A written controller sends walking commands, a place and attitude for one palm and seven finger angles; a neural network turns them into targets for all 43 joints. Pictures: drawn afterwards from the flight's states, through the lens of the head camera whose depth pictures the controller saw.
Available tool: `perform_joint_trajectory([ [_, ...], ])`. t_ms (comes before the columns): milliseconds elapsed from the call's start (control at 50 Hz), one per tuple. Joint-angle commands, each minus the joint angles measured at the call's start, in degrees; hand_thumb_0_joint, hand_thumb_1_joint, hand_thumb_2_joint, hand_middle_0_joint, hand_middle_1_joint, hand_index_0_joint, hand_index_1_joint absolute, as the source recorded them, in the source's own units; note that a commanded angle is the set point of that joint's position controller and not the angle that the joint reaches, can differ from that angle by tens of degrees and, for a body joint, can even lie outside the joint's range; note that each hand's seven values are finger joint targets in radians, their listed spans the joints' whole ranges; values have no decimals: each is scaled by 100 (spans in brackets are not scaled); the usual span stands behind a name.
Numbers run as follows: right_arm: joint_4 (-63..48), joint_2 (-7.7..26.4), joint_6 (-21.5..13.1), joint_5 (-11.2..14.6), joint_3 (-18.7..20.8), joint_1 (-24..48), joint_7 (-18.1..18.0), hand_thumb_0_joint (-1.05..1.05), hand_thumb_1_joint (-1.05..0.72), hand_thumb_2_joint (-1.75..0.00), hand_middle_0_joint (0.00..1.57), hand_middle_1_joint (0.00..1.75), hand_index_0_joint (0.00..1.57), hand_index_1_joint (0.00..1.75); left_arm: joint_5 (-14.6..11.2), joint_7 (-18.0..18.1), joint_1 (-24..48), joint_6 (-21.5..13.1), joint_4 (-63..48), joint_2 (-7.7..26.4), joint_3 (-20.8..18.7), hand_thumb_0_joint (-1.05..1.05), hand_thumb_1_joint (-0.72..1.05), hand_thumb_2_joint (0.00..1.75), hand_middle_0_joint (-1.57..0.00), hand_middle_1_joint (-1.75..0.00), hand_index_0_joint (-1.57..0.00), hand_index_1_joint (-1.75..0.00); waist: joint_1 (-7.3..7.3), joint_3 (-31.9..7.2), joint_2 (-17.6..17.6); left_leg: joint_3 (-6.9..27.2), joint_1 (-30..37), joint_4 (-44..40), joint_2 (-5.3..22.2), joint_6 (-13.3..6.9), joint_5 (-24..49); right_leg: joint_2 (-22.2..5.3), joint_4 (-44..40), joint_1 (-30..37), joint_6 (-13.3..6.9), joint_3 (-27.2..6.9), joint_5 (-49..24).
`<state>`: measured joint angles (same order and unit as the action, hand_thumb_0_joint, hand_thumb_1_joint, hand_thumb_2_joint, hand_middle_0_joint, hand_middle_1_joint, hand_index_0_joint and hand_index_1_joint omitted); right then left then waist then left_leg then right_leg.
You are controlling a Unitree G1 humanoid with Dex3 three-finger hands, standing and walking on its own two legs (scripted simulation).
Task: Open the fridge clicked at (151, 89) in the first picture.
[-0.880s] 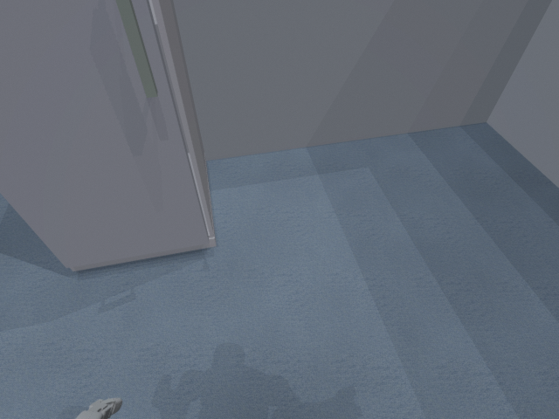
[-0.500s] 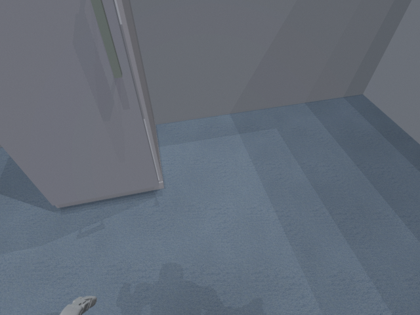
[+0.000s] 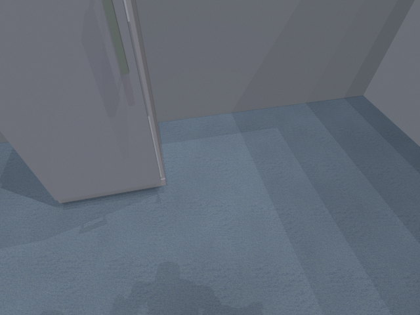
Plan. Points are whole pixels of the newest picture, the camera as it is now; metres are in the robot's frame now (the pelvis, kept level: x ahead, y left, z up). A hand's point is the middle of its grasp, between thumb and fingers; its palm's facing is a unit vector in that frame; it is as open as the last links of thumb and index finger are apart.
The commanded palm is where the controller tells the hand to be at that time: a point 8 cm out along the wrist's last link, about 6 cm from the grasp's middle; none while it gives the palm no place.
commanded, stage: look at it before walking up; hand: right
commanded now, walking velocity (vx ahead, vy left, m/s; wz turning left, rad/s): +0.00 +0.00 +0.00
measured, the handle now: (113, 21) +0.86 +0.35 +0.18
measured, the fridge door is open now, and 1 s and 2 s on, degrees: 0 0 0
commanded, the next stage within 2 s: walk to a spot facing it in 0.56 s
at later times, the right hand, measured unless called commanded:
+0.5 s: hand out of the picture +0.07 -0.24 -0.16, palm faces -0.02 +0.95 -0.32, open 7.4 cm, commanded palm none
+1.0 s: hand out of the picture +0.06 -0.20 -0.18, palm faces -0.12 +0.95 -0.27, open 7.4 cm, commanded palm none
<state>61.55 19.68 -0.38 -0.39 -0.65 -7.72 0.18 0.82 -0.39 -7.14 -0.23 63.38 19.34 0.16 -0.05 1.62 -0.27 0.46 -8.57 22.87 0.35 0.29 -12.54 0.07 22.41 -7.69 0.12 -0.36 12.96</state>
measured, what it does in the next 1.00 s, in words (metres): stands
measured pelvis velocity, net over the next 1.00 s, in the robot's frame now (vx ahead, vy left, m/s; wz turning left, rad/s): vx -0.01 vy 0.01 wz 0.15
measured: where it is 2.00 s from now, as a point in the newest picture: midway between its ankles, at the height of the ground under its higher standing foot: outside the picture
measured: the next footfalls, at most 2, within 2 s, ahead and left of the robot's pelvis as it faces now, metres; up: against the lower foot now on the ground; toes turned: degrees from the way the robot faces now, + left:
right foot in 1.64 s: +0.04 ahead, -0.10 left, +0.00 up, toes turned +29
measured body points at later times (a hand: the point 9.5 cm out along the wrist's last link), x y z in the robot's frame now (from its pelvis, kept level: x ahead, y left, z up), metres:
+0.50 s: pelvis +0.00 +0.00 +0.00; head +0.00 +0.00 +0.45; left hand +0.08 +0.30 -0.13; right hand +0.07 -0.29 -0.14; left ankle +0.00 +0.12 -0.74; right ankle -0.01 -0.12 -0.74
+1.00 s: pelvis -0.01 +0.01 -0.02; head +0.02 +0.02 +0.43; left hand +0.04 +0.28 -0.16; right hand +0.07 -0.25 -0.16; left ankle -0.02 +0.11 -0.73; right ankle -0.01 -0.12 -0.74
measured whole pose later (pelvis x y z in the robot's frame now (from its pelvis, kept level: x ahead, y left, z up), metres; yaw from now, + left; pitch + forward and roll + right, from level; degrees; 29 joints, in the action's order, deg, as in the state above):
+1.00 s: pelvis -0.01 +0.01 -0.02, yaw +8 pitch -1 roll -2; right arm 56.6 15.4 3.8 -0.9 1.5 -11.7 0.7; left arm 1.1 0.8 -7.8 1.2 57.0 13.4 -1.4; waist -1.6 5.1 -1.5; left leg 2.2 -20.0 43.3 -0.9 0.6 -23.1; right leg -2.6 31.2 -11.8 0.9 7.4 17.8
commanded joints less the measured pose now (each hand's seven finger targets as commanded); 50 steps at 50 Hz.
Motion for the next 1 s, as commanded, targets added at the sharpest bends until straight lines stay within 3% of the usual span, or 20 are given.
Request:
perform_joint_trajectory([
  [0,-376,1176,-128,-9,263,255,-91,0,-90,-90,20,30,20,30,-31,95,364,-155,-361,1162,-226,0,90,90,-20,-30,-20,-30,-23,-322,-37,605,86,-403,694,-222,670,-634,-371,-74,-178,-532,-757],
  [660,-295,1147,-118,-18,268,208,-81,0,-90,-90,20,30,20,30,-37,124,346,-180,-313,1192,-229,0,90,90,-20,-30,-20,-30,-14,-321,55,578,81,-434,654,-198,987,-710,-483,137,-158,-519,-1018],
  [680,-327,1112,-85,-21,273,209,-79,0,-90,-90,20,30,20,30,-30,139,301,-168,-320,1149,-238,0,90,90,-20,-30,-20,-30,0,-303,82,619,5,-370,630,-205,1112,-728,-402,183,-148,-461,-1063],
  [740,-341,540,103,-21,203,-135,-110,0,-90,-90,20,30,20,30,-19,173,-81,-38,-344,490,-166,0,90,90,-20,-30,-20,-30,26,-273,-1,718,-265,-26,608,-149,1493,-756,-45,139,-35,-143,-1069],
  [800,-560,578,204,-48,285,-207,-88,0,-90,-90,20,30,20,30,-13,211,-191,47,-560,588,-269,0,90,90,-20,-30,-20,-30,52,-196,-12,803,-636,335,476,-169,1480,-866,141,48,-70,-83,-830],
  [860,-796,484,262,-64,349,-233,-42,0,-90,-90,20,30,20,30,2,233,-168,78,-791,689,-378,0,90,90,-20,-30,-20,-30,49,-171,317,641,-1044,970,195,-103,1147,-1184,33,-8,-245,-261,-666],
  [880,-858,419,281,-62,356,-281,-22,0,-90,-90,20,30,20,30,5,236,-112,76,-852,738,-421,0,90,90,-20,-30,-20,-30,27,-139,624,475,-1220,1384,65,-50,770,-1406,-84,-23,-380,-376,-704],
  [920,-972,255,315,-70,402,-344,4,0,-90,-90,20,30,20,30,8,229,-80,38,-951,746,-477,0,90,90,-20,-30,-20,-30,-16,-160,1103,87,-1415,2544,-79,62,-1176,-1971,-288,-103,-840,-613,-1489],
  [940,-1037,203,333,-69,434,-360,11,0,-90,-90,20,30,20,30,17,229,-55,24,-1026,707,-492,0,90,90,-20,-30,-20,-30,-10,-149,1178,80,-1430,2876,4,79,-1618,-2116,-278,-178,-997,-595,-1825],
  [960,-1081,176,338,-59,457,-430,21,0,-90,-90,20,30,20,30,27,233,29,21,-1102,682,-508,0,90,90,-20,-30,-20,-30,-67,-125,1181,139,-1316,2856,141,54,-1720,-2160,-141,-305,-1008,-456,-1997],
  [980,-1071,120,326,-60,481,-635,39,0,-90,-90,20,30,20,30,44,233,192,24,-1160,665,-526,0,90,90,-20,-30,-20,-30,-209,-186,1080,89,-1063,2499,216,23,-1562,-2087,143,-393,-881,-203,-2049],
])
